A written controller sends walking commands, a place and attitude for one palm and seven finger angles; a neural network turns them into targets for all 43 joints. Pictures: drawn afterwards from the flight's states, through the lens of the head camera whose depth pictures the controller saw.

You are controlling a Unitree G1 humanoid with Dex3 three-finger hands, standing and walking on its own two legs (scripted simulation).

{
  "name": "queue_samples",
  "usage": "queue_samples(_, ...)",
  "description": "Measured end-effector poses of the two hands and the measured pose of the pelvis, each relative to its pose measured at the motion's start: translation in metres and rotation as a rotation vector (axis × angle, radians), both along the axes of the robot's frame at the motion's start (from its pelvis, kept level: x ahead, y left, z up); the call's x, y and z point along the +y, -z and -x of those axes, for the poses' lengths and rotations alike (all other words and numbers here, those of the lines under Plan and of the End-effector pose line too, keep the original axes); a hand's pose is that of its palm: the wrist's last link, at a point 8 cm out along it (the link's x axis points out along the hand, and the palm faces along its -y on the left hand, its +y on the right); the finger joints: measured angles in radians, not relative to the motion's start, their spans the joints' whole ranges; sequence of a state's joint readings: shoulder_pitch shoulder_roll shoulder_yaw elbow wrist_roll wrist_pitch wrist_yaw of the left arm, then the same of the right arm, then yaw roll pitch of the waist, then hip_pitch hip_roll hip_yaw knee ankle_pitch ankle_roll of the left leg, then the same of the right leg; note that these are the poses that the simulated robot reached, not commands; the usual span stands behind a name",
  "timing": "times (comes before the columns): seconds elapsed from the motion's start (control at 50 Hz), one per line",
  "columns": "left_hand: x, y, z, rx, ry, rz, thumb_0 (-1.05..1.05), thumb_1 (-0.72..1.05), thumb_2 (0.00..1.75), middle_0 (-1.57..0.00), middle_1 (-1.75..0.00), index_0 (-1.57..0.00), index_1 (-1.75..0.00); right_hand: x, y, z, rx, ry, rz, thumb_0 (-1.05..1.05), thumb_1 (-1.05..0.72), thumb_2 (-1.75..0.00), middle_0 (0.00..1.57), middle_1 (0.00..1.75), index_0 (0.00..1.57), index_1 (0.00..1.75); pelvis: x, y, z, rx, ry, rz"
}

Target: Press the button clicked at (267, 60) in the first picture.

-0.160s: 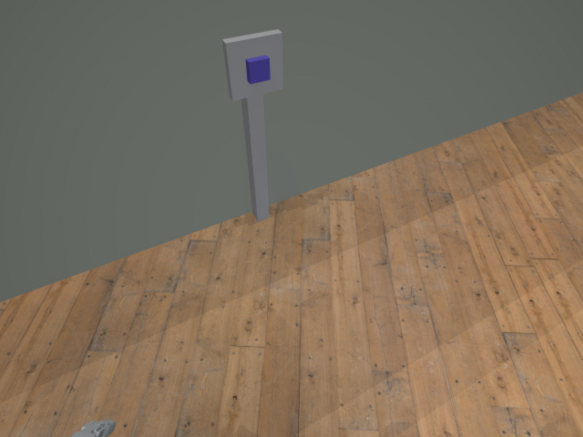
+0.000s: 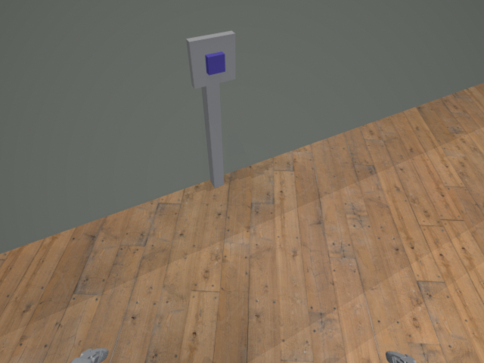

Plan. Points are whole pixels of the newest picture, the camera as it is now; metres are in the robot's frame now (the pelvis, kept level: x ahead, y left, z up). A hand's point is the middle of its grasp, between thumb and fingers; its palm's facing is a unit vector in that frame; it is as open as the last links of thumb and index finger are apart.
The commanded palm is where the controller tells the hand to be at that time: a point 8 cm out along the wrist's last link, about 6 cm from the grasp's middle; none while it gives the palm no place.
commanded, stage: stand and wait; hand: left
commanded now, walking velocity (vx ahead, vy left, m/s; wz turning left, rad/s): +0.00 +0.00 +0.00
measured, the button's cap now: (215, 63) +1.12 +0.17 -0.03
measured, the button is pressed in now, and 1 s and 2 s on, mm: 0 0 0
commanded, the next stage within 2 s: look at it before walking up in 0.66 s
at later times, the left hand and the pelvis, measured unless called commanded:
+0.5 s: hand out of the picture +0.06 +0.24 -0.15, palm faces -0.04 -0.94 -0.34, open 7.4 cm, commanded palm none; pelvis -0.01 -0.01 +0.00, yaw +0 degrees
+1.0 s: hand out of the picture +0.06 +0.23 -0.15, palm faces -0.05 -0.94 -0.33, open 7.4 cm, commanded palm none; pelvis -0.02 -0.01 +0.01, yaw +0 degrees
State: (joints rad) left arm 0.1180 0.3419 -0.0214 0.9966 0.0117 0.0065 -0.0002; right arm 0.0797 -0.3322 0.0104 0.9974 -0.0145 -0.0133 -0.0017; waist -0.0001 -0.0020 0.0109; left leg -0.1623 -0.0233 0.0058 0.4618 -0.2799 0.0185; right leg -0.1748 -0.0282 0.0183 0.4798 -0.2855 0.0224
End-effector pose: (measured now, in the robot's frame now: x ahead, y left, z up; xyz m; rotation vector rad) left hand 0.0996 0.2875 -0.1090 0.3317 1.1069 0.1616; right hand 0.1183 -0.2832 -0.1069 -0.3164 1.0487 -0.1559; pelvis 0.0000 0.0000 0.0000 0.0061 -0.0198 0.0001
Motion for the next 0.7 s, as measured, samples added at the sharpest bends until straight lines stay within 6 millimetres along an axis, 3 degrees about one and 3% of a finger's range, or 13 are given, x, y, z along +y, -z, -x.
queue_samples(0.14, -0.01, 0.005, 0.014, 0.029, -0.012, 0.019, 0.0, 0.9, 0.9, -0.2, -0.3, -0.2, -0.3, -0.004, 0.0, 0.007, 0.022, 0.008, -0.001, 0.01, -0.9, -0.9, 0.2, 0.3, 0.21, 0.3, -0.005, -0.002, 0.002, -0.003, 0.0, 0.0)
queue_samples(0.4, -0.008, 0.007, 0.045, 0.105, -0.038, 0.005, 0.01, 0.9, 0.9, -0.2, -0.3, -0.2, -0.3, -0.023, 0.005, 0.052, 0.132, 0.056, 0.02, 0.01, -0.9, -0.9, 0.2, 0.3, 0.21, 0.3, -0.012, -0.004, 0.01, -0.011, 0.001, 0.003)
queue_samples(0.7, -0.009, 0.003, 0.048, 0.099, -0.028, -0.003, 0.01, 0.9, 0.9, -0.2, -0.3, -0.2, -0.3, -0.023, 0.009, 0.075, 0.164, 0.07, 0.006, 0.01, -0.9, -0.9, 0.2, 0.3, 0.21, 0.3, -0.014, -0.006, 0.019, -0.013, 0.004, 0.002)
